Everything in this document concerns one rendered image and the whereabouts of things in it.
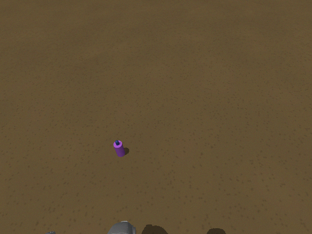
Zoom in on bottle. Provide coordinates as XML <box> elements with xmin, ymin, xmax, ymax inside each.
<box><xmin>114</xmin><ymin>140</ymin><xmax>125</xmax><ymax>157</ymax></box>

